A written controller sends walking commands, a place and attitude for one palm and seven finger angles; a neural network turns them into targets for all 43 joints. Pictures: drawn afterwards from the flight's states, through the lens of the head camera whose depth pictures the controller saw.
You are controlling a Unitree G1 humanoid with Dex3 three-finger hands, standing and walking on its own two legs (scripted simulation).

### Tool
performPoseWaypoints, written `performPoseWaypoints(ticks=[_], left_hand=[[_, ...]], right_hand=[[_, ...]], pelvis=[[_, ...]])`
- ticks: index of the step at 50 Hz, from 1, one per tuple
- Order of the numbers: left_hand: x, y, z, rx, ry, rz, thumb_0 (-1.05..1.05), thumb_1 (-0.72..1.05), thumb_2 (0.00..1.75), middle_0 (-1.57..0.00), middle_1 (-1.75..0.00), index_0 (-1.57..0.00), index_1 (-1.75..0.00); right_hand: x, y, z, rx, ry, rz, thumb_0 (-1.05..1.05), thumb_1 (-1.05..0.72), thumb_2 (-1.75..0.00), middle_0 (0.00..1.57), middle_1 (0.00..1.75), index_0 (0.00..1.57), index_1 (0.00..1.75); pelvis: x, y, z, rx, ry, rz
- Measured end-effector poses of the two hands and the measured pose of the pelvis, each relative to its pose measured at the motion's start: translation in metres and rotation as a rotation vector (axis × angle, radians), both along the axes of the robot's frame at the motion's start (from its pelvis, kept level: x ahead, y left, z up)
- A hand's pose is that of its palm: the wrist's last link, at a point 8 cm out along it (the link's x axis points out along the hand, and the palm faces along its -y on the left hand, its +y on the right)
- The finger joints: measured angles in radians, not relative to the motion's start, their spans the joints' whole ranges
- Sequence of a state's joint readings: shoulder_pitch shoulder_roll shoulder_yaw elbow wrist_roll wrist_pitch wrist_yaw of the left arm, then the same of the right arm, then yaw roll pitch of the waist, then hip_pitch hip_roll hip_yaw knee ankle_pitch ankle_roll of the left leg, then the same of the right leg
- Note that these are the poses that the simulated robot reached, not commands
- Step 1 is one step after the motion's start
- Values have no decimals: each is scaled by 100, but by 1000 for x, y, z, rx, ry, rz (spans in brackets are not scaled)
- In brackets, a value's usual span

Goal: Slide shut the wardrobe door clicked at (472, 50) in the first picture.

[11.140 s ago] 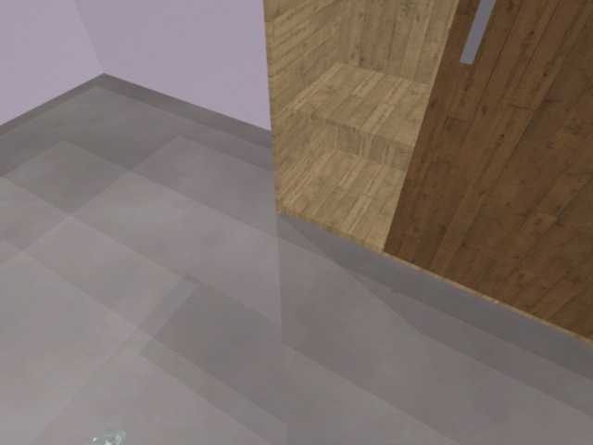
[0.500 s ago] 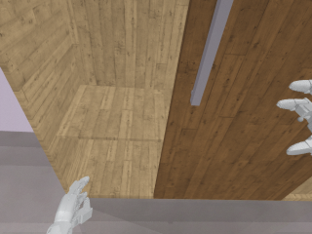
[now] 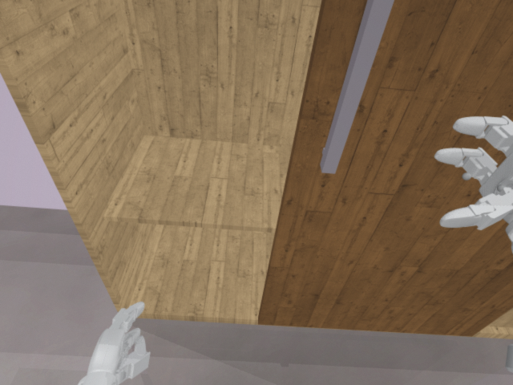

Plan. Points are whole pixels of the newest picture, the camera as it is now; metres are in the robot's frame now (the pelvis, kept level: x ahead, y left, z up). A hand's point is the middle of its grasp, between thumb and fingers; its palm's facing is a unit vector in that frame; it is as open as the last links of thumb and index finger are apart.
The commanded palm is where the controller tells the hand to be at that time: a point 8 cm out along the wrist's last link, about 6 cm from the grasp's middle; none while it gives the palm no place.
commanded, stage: move the hooked fingers beside the handle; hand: right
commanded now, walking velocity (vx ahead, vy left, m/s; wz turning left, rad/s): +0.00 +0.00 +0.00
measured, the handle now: (348, 88) +0.50 -0.12 +0.26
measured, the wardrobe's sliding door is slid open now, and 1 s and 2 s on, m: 0.50 0.50 0.50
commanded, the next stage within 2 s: feel for the door with the fingertips in 1.62 s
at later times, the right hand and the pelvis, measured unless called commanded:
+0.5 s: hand (411, 144) +0.38 -0.19 +0.24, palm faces +0.02 +1.00 -0.04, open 14.0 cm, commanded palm +0.36 -0.24 +0.24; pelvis +0.00 +0.00 +0.00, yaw +1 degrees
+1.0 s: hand (388, 123) +0.45 -0.18 +0.24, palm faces +0.02 +1.00 -0.01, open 14.0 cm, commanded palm +0.41 -0.23 +0.23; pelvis +0.01 +0.00 +0.00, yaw +3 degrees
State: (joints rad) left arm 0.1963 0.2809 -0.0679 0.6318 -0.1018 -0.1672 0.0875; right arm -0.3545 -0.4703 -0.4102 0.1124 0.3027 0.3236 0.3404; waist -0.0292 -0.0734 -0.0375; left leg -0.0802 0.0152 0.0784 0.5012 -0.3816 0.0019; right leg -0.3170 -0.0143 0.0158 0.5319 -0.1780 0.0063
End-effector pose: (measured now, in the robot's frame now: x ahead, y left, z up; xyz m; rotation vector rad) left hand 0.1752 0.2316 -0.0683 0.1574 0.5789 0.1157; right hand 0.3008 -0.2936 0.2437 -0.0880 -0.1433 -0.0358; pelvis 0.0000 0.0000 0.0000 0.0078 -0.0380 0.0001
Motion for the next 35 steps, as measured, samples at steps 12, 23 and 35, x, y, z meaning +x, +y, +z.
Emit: performPoseWaypoints(ticks=[12,23,35], left_hand=[[-7,-8,-1,-5,18,2,2,90,90,-20,-30,-20,-30],[-32,0,-11,-12,92,45,2,90,90,-20,-30,-20,-30],[-56,23,-20,25,181,104,2,90,90,-20,-30,-20,-30]], right_hand=[[30,29,0,31,24,23,-1,50,-30,30,120,30,120],[59,51,3,46,28,32,-1,50,-30,30,120,30,120],[79,51,-4,50,58,8,-1,50,-30,30,120,30,120]], pelvis=[[-7,-4,1,1,-5,4],[-5,-3,2,-2,4,22],[-1,0,2,-1,9,21]])
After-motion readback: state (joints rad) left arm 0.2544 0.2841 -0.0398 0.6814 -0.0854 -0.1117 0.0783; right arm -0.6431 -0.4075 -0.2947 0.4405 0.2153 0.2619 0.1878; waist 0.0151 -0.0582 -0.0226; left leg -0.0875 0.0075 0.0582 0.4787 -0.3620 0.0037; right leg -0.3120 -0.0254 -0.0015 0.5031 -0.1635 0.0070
